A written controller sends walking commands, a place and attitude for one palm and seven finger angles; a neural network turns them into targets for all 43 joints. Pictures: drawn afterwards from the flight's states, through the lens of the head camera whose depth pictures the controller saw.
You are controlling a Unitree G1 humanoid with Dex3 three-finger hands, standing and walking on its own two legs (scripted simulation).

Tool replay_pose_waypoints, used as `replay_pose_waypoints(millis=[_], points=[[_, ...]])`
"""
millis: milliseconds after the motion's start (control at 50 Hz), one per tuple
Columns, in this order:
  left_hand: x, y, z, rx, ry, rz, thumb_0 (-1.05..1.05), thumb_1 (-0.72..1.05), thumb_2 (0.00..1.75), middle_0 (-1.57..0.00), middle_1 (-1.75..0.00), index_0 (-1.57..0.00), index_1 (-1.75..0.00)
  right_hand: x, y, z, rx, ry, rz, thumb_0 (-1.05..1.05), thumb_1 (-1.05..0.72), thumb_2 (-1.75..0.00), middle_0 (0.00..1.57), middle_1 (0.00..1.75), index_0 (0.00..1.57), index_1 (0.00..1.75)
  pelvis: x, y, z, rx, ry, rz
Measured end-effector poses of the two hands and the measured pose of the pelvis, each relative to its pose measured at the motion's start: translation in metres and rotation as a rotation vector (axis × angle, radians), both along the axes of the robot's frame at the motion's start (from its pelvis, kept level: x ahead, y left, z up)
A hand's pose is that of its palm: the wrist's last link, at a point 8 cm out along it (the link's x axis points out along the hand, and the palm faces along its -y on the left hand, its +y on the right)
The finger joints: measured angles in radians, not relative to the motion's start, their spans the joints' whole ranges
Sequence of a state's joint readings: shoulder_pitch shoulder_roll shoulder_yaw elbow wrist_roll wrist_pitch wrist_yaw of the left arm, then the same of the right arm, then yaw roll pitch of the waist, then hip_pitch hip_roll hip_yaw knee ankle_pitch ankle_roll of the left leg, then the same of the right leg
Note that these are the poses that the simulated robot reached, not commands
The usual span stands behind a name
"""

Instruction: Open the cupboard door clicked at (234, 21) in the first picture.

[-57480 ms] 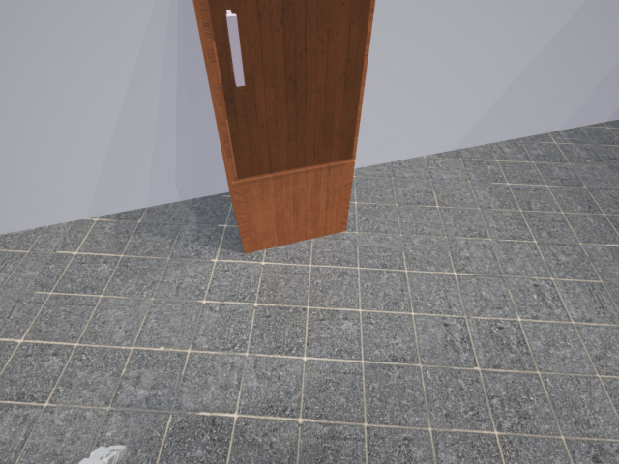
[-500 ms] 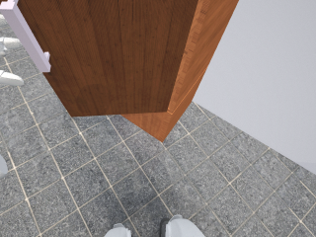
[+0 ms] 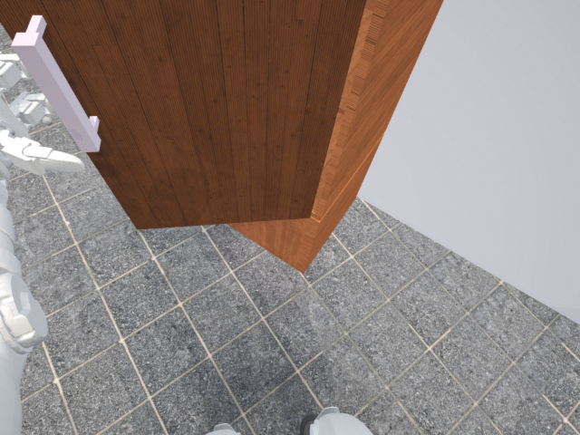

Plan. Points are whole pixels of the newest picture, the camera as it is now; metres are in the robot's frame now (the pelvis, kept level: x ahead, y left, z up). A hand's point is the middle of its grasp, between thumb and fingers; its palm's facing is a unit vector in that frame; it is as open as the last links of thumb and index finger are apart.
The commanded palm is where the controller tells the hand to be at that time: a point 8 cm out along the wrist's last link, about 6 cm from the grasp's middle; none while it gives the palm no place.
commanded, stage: slide the fingers in behind the handle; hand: left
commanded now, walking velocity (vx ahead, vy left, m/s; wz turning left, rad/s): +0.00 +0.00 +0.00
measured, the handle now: (67, 90) +0.55 +0.26 +0.12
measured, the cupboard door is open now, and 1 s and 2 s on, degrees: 41 41 41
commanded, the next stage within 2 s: close the thumb around the handle in 0.96 s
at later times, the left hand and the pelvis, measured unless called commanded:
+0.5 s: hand (79, 120) +0.49 +0.24 +0.12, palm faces +0.03 -1.00 -0.01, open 14.0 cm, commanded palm +0.47 +0.28 +0.12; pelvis -0.01 +0.00 +0.00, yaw +0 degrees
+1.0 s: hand (79, 120) +0.49 +0.23 +0.12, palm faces +0.03 -1.00 -0.01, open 14.0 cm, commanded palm +0.47 +0.27 +0.12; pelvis +0.00 +0.00 +0.00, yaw +1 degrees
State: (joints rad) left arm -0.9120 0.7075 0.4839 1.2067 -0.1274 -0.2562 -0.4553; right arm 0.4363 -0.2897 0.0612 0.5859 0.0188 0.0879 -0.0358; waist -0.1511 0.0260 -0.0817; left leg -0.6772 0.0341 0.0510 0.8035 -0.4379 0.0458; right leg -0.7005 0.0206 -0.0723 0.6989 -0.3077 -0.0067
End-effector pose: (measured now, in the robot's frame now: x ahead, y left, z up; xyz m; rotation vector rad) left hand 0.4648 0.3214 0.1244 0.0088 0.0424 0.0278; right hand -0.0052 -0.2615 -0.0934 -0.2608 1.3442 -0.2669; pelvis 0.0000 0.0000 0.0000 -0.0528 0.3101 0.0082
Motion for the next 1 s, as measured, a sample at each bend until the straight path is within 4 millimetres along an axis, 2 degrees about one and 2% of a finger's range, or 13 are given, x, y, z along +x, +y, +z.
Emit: replay_pose_waypoints(millis=[240,460,700,1000], points=[[0.001,-0.017,-0.003,-0.016,-0.023,-0.021,-0.01,-0.5,0.29,-0.3,-1.2,-0.3,-1.2,0.014,-0.007,0.002,-0.025,-0.033,0.027,0.0,-0.9,-0.9,0.21,0.3,0.21,0.3,-0.001,0.001,0.0,-0.001,-0.008,0.014],[0.006,-0.033,-0.006,-0.009,-0.007,-0.002,-0.01,-0.5,0.3,-0.3,-1.2,-0.3,-1.2,0.002,-0.003,-0.002,-0.004,-0.031,0.01,0.0,-0.9,-0.9,0.21,0.3,0.21,0.3,-0.005,-0.001,-0.001,0.005,-0.012,0.006],[0.003,-0.034,-0.004,-0.006,-0.018,0.009,-0.01,-0.5,0.3,-0.28,-1.2,-0.29,-1.2,-0.015,-0.003,-0.002,0.004,0.007,-0.013,0.0,-0.9,-0.9,0.21,0.3,0.21,0.3,-0.005,-0.002,0.0,0.007,-0.015,-0.001],[0.004,-0.033,-0.004,-0.003,-0.014,0.005,-0.01,-0.5,0.3,-0.29,-1.2,-0.29,-1.2,-0.003,-0.007,-0.001,-0.011,-0.018,0.012,0.0,-0.9,-0.9,0.21,0.3,0.21,0.3,-0.005,-0.002,0.0,0.007,-0.013,0.009]])
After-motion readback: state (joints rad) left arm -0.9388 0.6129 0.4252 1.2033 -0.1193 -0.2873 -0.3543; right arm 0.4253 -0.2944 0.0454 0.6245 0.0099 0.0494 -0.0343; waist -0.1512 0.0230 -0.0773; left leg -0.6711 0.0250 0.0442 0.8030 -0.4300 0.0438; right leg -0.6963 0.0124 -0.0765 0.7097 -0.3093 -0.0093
